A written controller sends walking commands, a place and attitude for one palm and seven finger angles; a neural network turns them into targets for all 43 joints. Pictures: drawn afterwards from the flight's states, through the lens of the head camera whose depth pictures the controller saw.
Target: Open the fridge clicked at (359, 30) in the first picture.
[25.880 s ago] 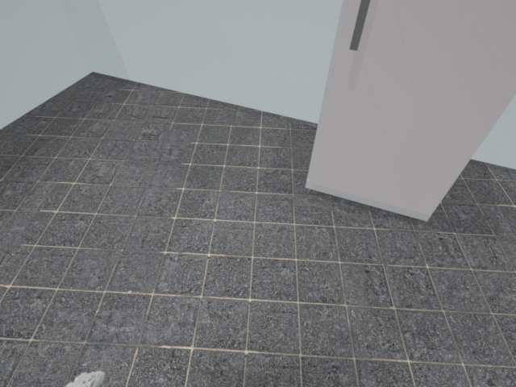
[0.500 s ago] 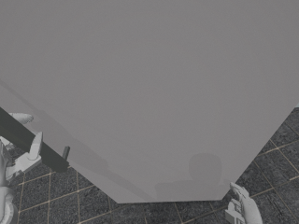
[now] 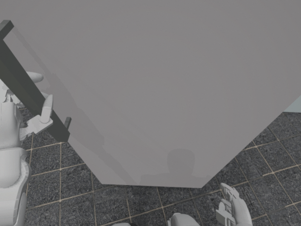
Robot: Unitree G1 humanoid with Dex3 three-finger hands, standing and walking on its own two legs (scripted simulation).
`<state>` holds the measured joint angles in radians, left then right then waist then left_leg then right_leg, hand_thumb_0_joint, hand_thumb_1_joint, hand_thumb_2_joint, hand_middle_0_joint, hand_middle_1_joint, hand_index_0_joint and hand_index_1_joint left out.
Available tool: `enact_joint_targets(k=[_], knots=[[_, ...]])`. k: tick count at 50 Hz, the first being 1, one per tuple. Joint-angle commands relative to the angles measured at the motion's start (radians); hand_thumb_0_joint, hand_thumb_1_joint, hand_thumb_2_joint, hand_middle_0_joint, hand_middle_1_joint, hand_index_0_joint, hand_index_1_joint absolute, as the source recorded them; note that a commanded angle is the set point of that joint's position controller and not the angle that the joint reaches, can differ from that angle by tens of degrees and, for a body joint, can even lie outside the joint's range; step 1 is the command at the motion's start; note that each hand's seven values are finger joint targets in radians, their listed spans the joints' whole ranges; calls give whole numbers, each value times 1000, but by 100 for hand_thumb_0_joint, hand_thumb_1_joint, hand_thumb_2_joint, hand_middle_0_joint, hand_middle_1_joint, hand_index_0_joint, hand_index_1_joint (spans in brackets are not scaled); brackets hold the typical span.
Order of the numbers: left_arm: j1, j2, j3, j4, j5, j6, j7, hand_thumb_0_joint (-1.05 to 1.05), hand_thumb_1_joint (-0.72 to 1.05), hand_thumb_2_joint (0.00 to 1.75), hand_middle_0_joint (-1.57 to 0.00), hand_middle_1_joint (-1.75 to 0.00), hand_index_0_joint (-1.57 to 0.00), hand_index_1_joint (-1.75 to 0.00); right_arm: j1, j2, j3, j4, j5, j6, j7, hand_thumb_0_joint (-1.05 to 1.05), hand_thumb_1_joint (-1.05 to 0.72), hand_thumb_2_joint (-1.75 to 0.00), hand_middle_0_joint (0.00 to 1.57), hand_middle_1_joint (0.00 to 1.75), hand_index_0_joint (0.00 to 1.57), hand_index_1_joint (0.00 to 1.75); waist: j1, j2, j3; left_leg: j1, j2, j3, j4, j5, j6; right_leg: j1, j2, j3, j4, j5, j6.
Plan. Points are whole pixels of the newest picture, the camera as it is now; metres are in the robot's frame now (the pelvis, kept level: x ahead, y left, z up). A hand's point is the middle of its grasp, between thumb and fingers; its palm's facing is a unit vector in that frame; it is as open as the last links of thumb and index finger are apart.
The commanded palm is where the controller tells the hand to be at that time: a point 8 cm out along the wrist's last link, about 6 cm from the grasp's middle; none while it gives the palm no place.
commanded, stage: walk backward, drawing the door open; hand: left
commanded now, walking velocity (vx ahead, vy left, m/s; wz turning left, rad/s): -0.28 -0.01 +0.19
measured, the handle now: (41, 95) +0.34 +0.23 +0.18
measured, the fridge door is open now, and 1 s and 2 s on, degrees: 0 8 40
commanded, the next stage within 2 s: none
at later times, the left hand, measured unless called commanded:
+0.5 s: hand (47, 115) +0.30 +0.21 +0.17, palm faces +0.46 -0.85 -0.27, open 7.2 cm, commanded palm +0.22 +0.26 +0.18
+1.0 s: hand (33, 149) +0.23 +0.21 +0.18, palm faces +0.18 -0.96 -0.20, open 7.1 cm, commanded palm +0.19 +0.27 +0.18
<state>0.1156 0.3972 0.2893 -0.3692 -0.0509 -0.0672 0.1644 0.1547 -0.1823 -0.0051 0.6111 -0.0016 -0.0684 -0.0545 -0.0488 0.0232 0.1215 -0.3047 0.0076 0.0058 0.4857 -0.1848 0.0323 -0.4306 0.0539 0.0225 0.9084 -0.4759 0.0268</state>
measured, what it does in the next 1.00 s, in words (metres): steps on the spot: right foot, then left foot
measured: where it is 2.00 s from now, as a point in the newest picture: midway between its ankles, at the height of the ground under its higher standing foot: outside the picture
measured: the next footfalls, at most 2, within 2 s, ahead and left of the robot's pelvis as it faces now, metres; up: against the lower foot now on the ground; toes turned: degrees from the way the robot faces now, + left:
right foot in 0.24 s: -0.04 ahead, -0.17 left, +0.00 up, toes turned +2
left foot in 0.58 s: -0.10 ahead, +0.09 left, +0.00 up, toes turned +4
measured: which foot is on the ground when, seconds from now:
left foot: down 0.00-0.26, up 0.28-0.56, down 0.58-0.86, up 0.88-1.00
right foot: up 0.00-0.22, down 0.24-1.00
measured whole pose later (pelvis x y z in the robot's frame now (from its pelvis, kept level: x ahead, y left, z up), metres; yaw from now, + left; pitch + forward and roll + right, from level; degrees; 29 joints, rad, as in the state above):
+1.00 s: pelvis -0.09 +0.04 +0.00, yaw -1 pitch +1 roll +0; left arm -0.03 0.29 0.16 -0.27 -0.06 -0.14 0.09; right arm 0.11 -0.18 0.08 0.61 0.00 -0.01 -0.06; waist -0.02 0.00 0.09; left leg -0.42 -0.01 -0.05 0.86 -0.47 -0.04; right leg -0.23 -0.06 -0.04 0.51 -0.28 0.03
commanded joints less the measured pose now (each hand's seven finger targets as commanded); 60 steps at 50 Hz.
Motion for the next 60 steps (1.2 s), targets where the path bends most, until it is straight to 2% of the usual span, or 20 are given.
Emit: enact_joint_targets(k=[1,8,11,13,14,23,28,32,36,40,41,43,44,46,50,52,53,54,57,60], knots=[[-234,165,133,-299,-1,-136,15,0,90,90,-45,-140,-45,-140,-20,-145,-50,-101,0,-86,-10,0,-90,-90,20,30,20,30,51,193,-415,399,223,-222,-48,839,91,9,6,-22,-46,40,11],[-439,215,165,-148,-30,-116,4,0,90,90,-45,-140,-45,-140,-27,-155,-30,-70,-5,-109,-12,0,-90,-90,20,30,20,30,43,304,-460,381,211,-242,-35,741,83,160,17,-35,-349,79,8],[-514,313,231,-73,-30,-123,0,0,90,90,-45,-140,-45,-140,-41,-166,-26,-66,2,-98,-16,0,-90,-90,20,30,20,30,65,214,-464,280,154,-197,42,530,21,320,-27,-19,-644,391,-5],[-575,379,253,-8,-26,-131,-7,0,90,90,-45,-140,-45,-140,-79,-130,-11,-108,20,-72,-24,0,-90,-90,20,30,20,30,61,-115,-439,-49,-12,-9,317,-168,-72,454,-324,184,-538,1070,-120],[-578,382,278,57,-27,-119,-7,0,90,90,-45,-140,-45,-140,-91,-142,-21,-113,28,-73,-30,0,-90,-90,20,30,20,30,79,-157,-437,-144,-48,-76,489,-346,-63,437,-401,188,-480,1171,-161],[-420,366,345,43,-17,-149,36,0,90,90,-45,-140,-45,-140,-80,-152,-19,-143,12,-45,-59,0,-90,-90,20,30,20,30,82,-108,-467,-220,-12,-24,238,-274,-69,688,-388,118,-358,1320,-179],[-373,342,328,-104,-27,-162,44,0,90,90,-45,-140,-45,-140,-45,-172,-46,-168,6,-8,-67,0,-90,-90,20,30,20,30,55,-43,-539,-62,23,3,-31,55,-83,713,-316,52,-276,1306,-125],[-322,311,286,-230,-28,-183,24,0,90,90,-45,-140,-45,-140,-31,-195,-61,-204,18,-8,-43,0,-90,-90,20,30,20,30,48,72,-602,154,126,-38,69,786,-66,556,-194,-19,-225,1090,-81],[-360,253,201,-285,8,-201,-11,0,90,90,-45,-140,-45,-140,-13,-185,-48,-172,-12,-19,9,0,-90,-90,20,30,20,30,46,362,-539,479,187,-133,119,1517,-48,135,-12,-134,-296,80,-43],[-539,177,101,-171,2,-181,-23,0,90,90,-45,-140,-45,-140,-27,-174,-26,-139,-3,-18,22,0,-90,-90,20,30,20,30,37,217,-442,349,166,-116,213,1092,-36,242,-28,-102,-494,363,-64],[-534,185,101,-176,0,-183,-26,0,90,90,-45,-140,-45,-140,-36,-172,-23,-147,2,-15,13,0,-90,-90,20,30,20,30,48,140,-443,210,133,-93,280,779,-50,375,-98,-44,-509,632,-101],[-411,184,107,-95,-22,-176,-25,0,90,90,-45,-140,-45,-140,-59,-152,-11,-184,2,-22,-12,0,-90,-90,20,30,20,30,83,-107,-438,-189,-43,-71,542,-341,-87,583,-459,231,-416,1480,-279],[-392,155,83,-97,-24,-165,-37,0,90,90,-45,-140,-45,-140,-63,-136,2,-179,-6,-33,-18,0,-90,-90,20,30,20,30,96,-94,-339,-223,-4,-174,547,-423,-69,488,-514,216,-441,1447,-262],[-372,131,81,-95,-7,-152,-24,0,90,90,-45,-140,-45,-140,-66,-129,17,-153,-10,-4,-22,0,-90,-90,20,30,20,30,73,-166,-336,-263,33,-174,490,-421,-79,542,-510,174,-401,1360,-253],[-354,93,38,-222,10,-144,-22,0,90,90,-45,-140,-45,-140,-130,-92,29,-158,-7,45,-46,0,-90,-90,20,30,20,30,48,-199,-375,15,4,-13,126,-50,-88,374,-333,9,-380,1051,-149],[-377,48,-41,-290,-4,-134,-27,0,90,90,-45,-140,-45,-140,-134,-93,16,-165,-7,63,-54,0,-90,-90,20,30,20,30,38,-38,-395,228,40,16,-58,393,-94,261,-207,-85,-268,773,-59],[-418,49,-61,-359,-15,-137,-30,0,90,90,-45,-140,-45,-140,-138,-133,-1,-185,-5,52,-45,0,-90,-90,20,30,20,30,51,204,-416,306,244,-223,-113,878,-2,127,-70,-115,-88,306,7],[-427,22,-83,-356,-10,-148,-41,0,90,90,-45,-140,-45,-140,-129,-112,-8,-198,-5,42,-21,0,-90,-90,20,30,20,30,71,310,-454,327,345,-301,-101,1111,88,83,-3,-42,98,-174,-1],[-396,-31,-133,-328,-7,-129,-49,0,90,90,-45,-140,-45,-140,-116,-99,-17,-180,-7,13,4,0,-90,-90,20,30,20,30,54,210,-402,300,344,-256,-79,957,158,39,-3,1,157,-145,3],[-418,-29,-136,-322,-1,-98,-44,0,90,90,-45,-140,-45,-140,-106,-107,-28,-161,-4,8,17,0,-90,-90,20,30,20,30,40,188,-407,314,309,-176,-54,820,124,76,-13,-7,4,-21,-1]])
